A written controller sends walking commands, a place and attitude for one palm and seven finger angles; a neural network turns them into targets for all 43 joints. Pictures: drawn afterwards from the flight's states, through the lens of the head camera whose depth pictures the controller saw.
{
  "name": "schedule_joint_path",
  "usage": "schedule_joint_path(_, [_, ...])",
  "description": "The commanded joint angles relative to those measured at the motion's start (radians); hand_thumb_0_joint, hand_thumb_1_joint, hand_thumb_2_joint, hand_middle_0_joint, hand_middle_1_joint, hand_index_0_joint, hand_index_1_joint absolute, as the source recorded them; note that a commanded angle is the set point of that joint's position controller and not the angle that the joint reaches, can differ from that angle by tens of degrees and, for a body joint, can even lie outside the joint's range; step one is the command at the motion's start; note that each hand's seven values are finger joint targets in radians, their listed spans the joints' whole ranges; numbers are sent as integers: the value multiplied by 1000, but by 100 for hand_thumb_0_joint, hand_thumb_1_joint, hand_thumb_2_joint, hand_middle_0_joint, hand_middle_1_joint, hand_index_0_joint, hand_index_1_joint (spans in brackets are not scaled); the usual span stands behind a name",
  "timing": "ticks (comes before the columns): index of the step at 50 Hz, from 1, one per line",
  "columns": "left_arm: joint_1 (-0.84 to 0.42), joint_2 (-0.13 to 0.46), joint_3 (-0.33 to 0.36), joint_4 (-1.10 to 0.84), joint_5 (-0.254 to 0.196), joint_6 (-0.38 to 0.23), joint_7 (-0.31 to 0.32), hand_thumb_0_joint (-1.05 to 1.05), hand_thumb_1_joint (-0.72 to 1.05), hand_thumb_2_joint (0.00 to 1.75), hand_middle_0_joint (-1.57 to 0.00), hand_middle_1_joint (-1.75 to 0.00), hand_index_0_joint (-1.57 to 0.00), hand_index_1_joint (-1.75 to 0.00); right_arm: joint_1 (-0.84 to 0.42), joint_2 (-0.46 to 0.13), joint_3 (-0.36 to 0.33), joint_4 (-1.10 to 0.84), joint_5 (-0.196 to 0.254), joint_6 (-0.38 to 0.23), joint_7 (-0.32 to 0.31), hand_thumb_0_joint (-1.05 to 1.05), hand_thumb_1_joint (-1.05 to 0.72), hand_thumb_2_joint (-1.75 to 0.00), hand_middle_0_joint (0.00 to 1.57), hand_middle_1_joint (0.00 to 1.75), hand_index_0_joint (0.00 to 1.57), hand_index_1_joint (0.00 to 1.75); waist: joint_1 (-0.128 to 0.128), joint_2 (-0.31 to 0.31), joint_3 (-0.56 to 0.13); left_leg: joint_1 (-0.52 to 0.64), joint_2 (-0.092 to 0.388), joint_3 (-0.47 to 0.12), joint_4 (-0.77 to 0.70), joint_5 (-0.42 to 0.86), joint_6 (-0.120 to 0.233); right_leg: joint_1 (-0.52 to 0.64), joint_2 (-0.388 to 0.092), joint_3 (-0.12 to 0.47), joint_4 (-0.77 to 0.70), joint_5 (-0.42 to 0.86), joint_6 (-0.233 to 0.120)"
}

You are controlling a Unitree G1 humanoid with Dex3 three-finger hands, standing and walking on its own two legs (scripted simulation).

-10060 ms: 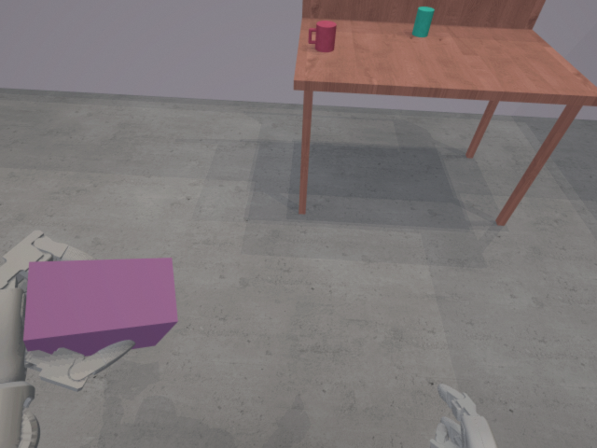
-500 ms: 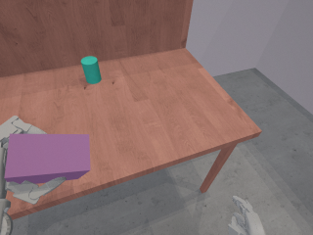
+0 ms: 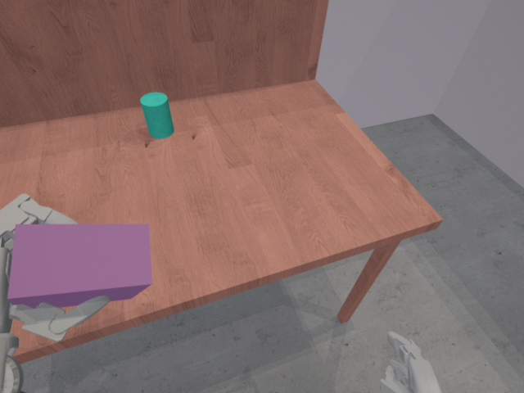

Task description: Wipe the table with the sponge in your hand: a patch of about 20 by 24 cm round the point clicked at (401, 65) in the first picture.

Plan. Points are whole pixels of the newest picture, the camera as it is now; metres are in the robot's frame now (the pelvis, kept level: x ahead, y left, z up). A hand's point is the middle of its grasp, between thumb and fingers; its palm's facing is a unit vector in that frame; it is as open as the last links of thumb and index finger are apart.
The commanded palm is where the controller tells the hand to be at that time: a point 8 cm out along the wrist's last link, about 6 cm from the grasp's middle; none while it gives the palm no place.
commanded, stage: shuffle to correct the standing spot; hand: left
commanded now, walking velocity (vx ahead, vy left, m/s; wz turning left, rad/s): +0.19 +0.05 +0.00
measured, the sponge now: (103, 267) +0.23 +0.20 +0.15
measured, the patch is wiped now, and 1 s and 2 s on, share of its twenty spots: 0.00 0.00 0.00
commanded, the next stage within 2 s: come to a stop and stand still in 0.60 s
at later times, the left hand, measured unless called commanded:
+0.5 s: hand (72, 252) +0.23 +0.23 +0.17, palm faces +0.34 -0.85 -0.40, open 10.5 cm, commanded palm +0.18 +0.27 +0.19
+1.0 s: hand (89, 222) +0.28 +0.23 +0.16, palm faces +0.35 -0.85 -0.39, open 10.5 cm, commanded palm +0.22 +0.27 +0.19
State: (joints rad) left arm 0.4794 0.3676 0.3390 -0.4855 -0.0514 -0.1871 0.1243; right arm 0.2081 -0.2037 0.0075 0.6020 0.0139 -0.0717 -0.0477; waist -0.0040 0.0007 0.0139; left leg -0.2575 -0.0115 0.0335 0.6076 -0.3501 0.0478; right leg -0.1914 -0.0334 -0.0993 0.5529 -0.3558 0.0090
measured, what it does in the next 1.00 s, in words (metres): steps on the spot: right foot, then left foot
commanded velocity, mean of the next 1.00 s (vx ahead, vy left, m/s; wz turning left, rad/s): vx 0.12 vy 0.05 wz -0.03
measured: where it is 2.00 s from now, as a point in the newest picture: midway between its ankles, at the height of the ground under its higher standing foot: outside the picture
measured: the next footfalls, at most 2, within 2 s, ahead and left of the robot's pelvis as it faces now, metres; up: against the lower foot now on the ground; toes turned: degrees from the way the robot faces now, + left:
right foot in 0.74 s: +0.10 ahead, -0.09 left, +0.00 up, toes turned +2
left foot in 0.96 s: +0.10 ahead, +0.13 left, +0.00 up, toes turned +0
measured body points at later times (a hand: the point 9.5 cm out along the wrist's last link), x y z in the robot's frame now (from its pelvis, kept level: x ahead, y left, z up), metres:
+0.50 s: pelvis +0.02 +0.00 +0.00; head +0.04 +0.01 +0.45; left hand +0.21 +0.27 +0.19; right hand +0.17 -0.24 -0.08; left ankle +0.02 +0.10 -0.72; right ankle -0.03 -0.12 -0.73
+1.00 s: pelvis +0.06 +0.00 +0.01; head +0.08 +0.00 +0.46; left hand +0.25 +0.28 +0.18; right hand +0.22 -0.25 -0.08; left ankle +0.06 +0.12 -0.73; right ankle +0.06 -0.10 -0.73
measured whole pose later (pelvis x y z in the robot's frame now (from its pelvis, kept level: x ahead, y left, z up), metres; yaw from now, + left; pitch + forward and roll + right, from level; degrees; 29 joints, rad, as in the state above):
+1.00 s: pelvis +0.06 +0.00 +0.01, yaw -1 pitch +0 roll +0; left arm 0.48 0.35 0.34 -0.48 -0.05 -0.18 0.13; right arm 0.20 -0.23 -0.01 0.62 0.01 -0.12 -0.04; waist 0.01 -0.01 0.05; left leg -0.22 0.02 0.02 0.49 -0.26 0.00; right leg -0.24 0.00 -0.09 0.51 -0.26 -0.03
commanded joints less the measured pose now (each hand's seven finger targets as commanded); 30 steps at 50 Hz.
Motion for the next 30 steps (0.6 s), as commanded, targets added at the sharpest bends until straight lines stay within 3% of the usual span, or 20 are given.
schedule_joint_path(1, [-77, 169, 130, -205, -4, -71, 21, 0, 10, 130, -120, -160, -120, -160, -94, -129, -46, -164, 4, -53, -8, 0, -90, -90, 20, 30, 20, 30, 3, 85, -110, 5, 107, -155, -121, 330, 40, 52, -9, 36, -51, 262, -57])
schedule_joint_path(7, [-61, 162, 124, -196, -16, -65, 20, 0, 10, 130, -120, -160, -120, -160, -94, -128, -54, -162, 11, -37, -7, 0, -90, -90, 20, 30, 20, 30, -11, -26, -109, -13, 45, -37, -6, 241, 9, 42, -100, 185, -93, 319, -114])
schedule_joint_path(9, [-95, 159, 121, -203, -11, -64, 22, 0, 10, 130, -120, -160, -120, -160, -95, -130, -49, -161, 5, -33, -7, 0, -90, -90, 20, 30, 20, 30, -14, -6, -102, 17, 57, -50, -50, 247, 11, 11, -79, 154, -48, 306, -104])
schedule_joint_path(11, [-104, 165, 126, -209, -8, -66, 23, 0, 10, 130, -120, -160, -120, -160, -104, -133, -46, -165, 3, -34, -8, 0, -90, -90, 20, 30, 20, 30, -13, 110, -105, 80, 111, -142, -127, 318, 44, -45, -9, 57, 59, 297, -62])
schedule_joint_path(13, [-122, 170, 116, -266, -2, -73, 21, 0, 10, 130, -120, -160, -120, -160, -106, -129, -45, -169, -1, -48, -11, 0, -90, -90, 20, 30, 20, 30, -15, 207, -82, 183, 166, -237, -196, 439, 71, -169, 31, 16, 119, 96, -37])
schedule_joint_path(14, [-119, 167, 111, -266, 2, -74, 20, 0, 10, 130, -120, -160, -120, -160, -105, -129, -45, -168, -7, -54, -9, 0, -90, -90, 20, 30, 20, 30, -10, 224, -65, 190, 188, -252, -204, 463, 76, -194, 34, 15, 88, -14, -38])
schedule_joint_path(16, [-78, 175, 133, -236, 6, -74, 22, 0, 10, 130, -120, -160, -120, -160, -101, -129, -44, -165, -8, -57, -4, 0, -90, -90, 20, 30, 20, 30, 7, 164, -80, 93, 169, -194, -148, 459, 63, -50, 23, 11, -90, 45, -51])
schedule_joint_path(17, [-44, 189, 153, -229, 3, -76, 22, 0, 10, 130, -120, -160, -120, -160, -106, -130, -46, -166, 1, -56, -5, 0, -90, -90, 20, 30, 20, 30, 13, 104, -104, 20, 130, -130, -88, 443, 44, 81, 7, 26, -150, 241, -63])
schedule_joint_path(18, [-24, 175, 143, -212, -2, -79, 20, 0, 10, 130, -120, -160, -120, -160, -100, -122, -48, -172, 9, -51, -1, 0, -90, -90, 20, 30, 20, 30, 13, -9, -140, -59, 78, -68, 33, 420, 22, 188, -50, 102, -139, 398, -97])
schedule_joint_path(19, [-3, 169, 140, -201, -7, -75, 16, 0, 10, 130, -120, -160, -120, -160, -96, -130, -64, -184, 15, -47, 3, 0, -90, -90, 20, 30, 20, 30, 16, -162, -148, -151, 13, -9, 175, 340, -5, 231, -146, 263, -141, 480, -162])
schedule_joint_path(20, [-2, 173, 155, -196, -16, -79, 18, 0, 10, 130, -120, -160, -120, -160, -82, -130, -69, -183, 18, -41, 9, 0, -90, -90, 20, 30, 20, 30, 14, -214, -131, -255, -8, 6, 258, 162, -18, 254, -244, 371, -172, 515, -222])
schedule_joint_path(21, [-6, 183, 173, -197, -21, -88, 22, 0, 10, 130, -120, -160, -120, -160, -81, -116, -61, -178, 19, -38, 14, 0, -90, -90, 20, 30, 20, 30, 20, -174, -111, -327, 12, -18, 257, -85, -20, 264, -300, 405, -179, 493, -248])
schedule_joint_path(22, [1, 199, 187, -188, -21, -85, 25, 0, 10, 130, -120, -160, -120, -160, -76, -115, -55, -164, 18, -30, 15, 0, -90, -90, 20, 30, 20, 30, 19, -103, -77, -302, 38, -46, 201, -156, -8, 198, -303, 403, -183, 416, -234])
schedule_joint_path(24, [-68, 157, 141, -227, -14, -80, 27, 0, 10, 130, -120, -160, -120, -160, -73, -91, -32, -149, 8, -30, 13, 0, -90, -90, 20, 30, 20, 30, -24, -33, -78, -33, 26, 9, -88, 39, 3, 24, -203, 214, -91, 333, -151])
schedule_joint_path(25, [-75, 156, 135, -230, -14, -82, 29, 0, 10, 130, -120, -160, -120, -160, -83, -109, -45, -145, 6, -41, 3, 0, -90, -90, 20, 30, 20, 30, -29, 52, -114, 147, 15, -26, -169, 168, 14, -66, -101, 119, 56, 335, -100])
schedule_joint_path(26, [-100, 154, 124, -265, -11, -89, 31, 0, 10, 130, -120, -160, -120, -160, -93, -141, -62, -154, 2, -47, -2, 0, -90, -90, 20, 30, 20, 30, -29, 209, -144, 303, 148, -231, -205, 324, 76, -219, 0, 34, 252, 232, -40])
schedule_joint_path(27, [-133, 171, 112, -292, 2, -92, 30, 0, 10, 130, -120, -160, -120, -160, -102, -137, -68, -161, 1, -55, -2, 0, -90, -90, 20, 30, 20, 30, -25, 267, -146, 372, 252, -401, -267, 425, 147, -356, 49, 47, 430, -91, -20])
schedule_joint_path(28, [-103, 181, 130, -225, 3, -80, 26, 0, 10, 130, -120, -160, -120, -160, -96, -127, -64, -151, -10, -61, -3, 0, -90, -90, 20, 30, 20, 30, -24, 235, -109, 285, 289, -499, -304, 361, 201, -398, 44, 91, 545, -168, -22])
schedule_joint_path(29, [-124, 184, 124, -226, 6, -66, 20, 0, 10, 130, -120, -160, -120, -160, -105, -121, -58, -148, -14, -66, 1, 0, -90, -90, 20, 30, 20, 30, -24, 184, -52, 182, 298, -507, -321, 322, 229, -411, 15, 114, 588, -155, -22])
schedule_joint_path(30, [-118, 184, 126, -240, 10, -67, 16, 0, 10, 130, -120, -160, -120, -160, -111, -120, -58, -141, -5, -70, 3, 0, -90, -90, 20, 30, 20, 30, -10, 145, -32, 134, 280, -420, -298, 317, 224, -408, -8, 112, 546, -142, -23])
